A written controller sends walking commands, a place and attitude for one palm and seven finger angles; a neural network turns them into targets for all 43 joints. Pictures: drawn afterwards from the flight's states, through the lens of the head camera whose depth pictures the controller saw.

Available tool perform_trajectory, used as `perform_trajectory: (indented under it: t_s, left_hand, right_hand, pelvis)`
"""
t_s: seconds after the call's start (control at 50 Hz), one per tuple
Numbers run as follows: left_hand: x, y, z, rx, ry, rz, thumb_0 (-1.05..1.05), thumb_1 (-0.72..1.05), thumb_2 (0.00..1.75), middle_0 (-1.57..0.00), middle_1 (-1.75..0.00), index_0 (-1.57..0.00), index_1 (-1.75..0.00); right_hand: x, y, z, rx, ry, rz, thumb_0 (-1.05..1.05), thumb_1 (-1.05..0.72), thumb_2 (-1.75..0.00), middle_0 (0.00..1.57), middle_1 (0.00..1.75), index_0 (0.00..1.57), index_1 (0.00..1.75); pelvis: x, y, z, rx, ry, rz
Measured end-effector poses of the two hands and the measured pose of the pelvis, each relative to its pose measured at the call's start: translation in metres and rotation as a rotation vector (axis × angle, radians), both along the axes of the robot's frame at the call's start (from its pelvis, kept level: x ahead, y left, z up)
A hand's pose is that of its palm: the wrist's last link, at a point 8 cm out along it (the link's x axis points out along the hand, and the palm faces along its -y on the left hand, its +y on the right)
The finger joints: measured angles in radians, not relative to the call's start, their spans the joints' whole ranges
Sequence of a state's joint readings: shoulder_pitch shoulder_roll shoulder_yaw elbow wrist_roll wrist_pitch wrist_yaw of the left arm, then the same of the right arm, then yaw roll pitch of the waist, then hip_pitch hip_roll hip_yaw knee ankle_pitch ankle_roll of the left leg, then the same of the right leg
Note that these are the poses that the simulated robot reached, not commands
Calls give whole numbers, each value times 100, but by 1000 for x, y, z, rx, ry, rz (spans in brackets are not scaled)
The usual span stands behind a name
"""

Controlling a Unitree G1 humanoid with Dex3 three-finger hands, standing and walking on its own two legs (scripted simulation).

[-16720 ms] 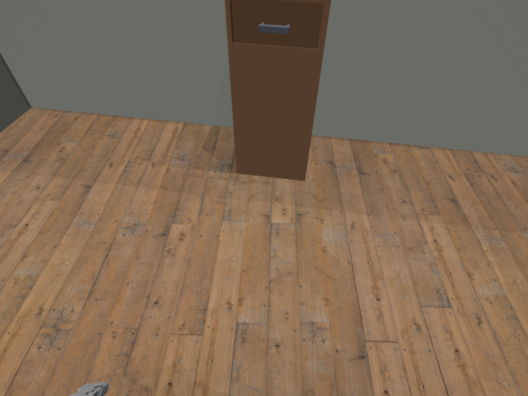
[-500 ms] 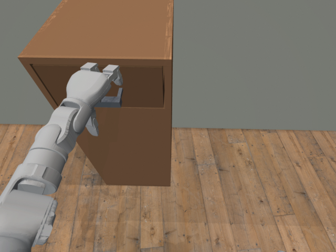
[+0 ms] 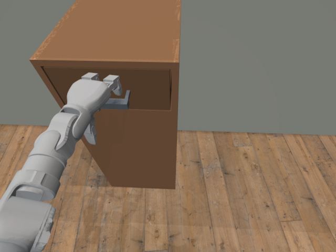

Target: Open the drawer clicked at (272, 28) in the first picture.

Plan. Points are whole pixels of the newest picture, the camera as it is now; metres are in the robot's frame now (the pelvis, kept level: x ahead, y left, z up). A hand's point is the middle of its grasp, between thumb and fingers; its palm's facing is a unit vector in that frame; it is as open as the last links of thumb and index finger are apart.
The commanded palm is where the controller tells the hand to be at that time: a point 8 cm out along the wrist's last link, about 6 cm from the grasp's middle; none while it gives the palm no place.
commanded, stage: move the hooked fingers above the handle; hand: left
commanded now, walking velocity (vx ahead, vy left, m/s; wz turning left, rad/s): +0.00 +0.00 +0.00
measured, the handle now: (110, 98) +0.51 +0.20 +0.05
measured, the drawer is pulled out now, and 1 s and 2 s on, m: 0.00 0.00 0.00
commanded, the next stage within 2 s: lower the fingers behind the handle in 0.24 s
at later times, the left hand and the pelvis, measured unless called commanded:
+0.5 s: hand (102, 113) +0.42 +0.20 +0.08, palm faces -0.03 -0.04 -1.00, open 13.8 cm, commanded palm +0.41 +0.21 +0.15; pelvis +0.00 -0.01 +0.00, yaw -1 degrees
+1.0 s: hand (103, 114) +0.44 +0.21 +0.06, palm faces -0.02 -0.04 -1.00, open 13.9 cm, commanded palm +0.42 +0.21 +0.11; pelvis +0.00 -0.01 -0.01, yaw -2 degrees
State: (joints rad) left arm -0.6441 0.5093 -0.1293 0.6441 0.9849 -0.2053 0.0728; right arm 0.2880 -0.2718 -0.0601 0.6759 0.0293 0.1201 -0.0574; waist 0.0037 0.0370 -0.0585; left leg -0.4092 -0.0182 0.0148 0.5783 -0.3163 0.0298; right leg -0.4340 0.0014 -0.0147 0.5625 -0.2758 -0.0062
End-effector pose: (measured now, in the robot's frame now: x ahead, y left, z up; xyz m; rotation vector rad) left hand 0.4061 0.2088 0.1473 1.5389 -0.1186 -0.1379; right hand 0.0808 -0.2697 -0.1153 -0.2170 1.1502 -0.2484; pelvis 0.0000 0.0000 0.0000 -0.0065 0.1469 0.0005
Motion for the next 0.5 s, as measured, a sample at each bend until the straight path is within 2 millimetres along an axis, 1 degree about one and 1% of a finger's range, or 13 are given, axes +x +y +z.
perform_trajectory:
  t_s: [0.06,0.1,0.16,0.2,0.24,0.28,0.38,0.44,0.5]
  left_hand:
    - [11,-1,10,-16,-81,27,0,-49,30,-32,-121,-32,-120]
    - [21,4,18,-14,-115,87,0,-49,30,-32,-120,-32,-120]
    - [34,15,24,14,-107,196,0,-49,30,-32,-120,-33,-121]
    - [35,14,28,21,-86,216,0,-49,30,-33,-121,-34,-124]
    - [33,10,28,28,-44,232,0,-49,30,-34,-121,-34,-125]
    - [29,6,23,33,9,227,0,-49,30,-33,-121,-34,-124]
    - [11,-10,-3,-1,112,130,0,-49,30,-32,-121,-33,-122]
    - [2,-14,-12,-15,88,64,0,-49,30,-32,-121,-32,-121]
    - [-2,-8,-12,-10,20,55,0,-49,30,-32,-120,-32,-121]
  right_hand:
    - [3,-3,1,-3,-10,-6,1,-90,-90,20,29,20,30]
    - [4,-3,1,6,-19,-13,1,-91,-90,20,29,20,30]
    - [4,1,-2,32,-24,-27,1,-91,-90,20,29,20,30]
    - [3,4,-4,52,-20,-30,1,-91,-90,20,29,20,30]
    - [2,8,-5,72,-18,-36,1,-91,-90,20,29,20,30]
    - [2,11,-6,87,-21,-41,1,-91,-90,20,29,20,30]
    - [8,14,-3,89,-42,-33,1,-90,-90,20,29,20,30]
    - [13,12,-1,72,-55,-21,1,-90,-90,20,29,20,30]
    - [16,9,-1,60,-61,-6,1,-90,-90,20,29,20,30]
  pelvis:
    - [-1,1,-1,1,10,-3]
    - [-1,1,-1,2,18,-11]
    - [1,2,0,5,28,-23]
    - [3,2,1,5,29,-27]
    - [5,2,2,6,25,-31]
    - [7,1,2,7,17,-35]
    - [7,-2,3,10,-8,-35]
    - [5,-5,2,10,-12,-31]
    - [2,-7,0,10,-4,-23]
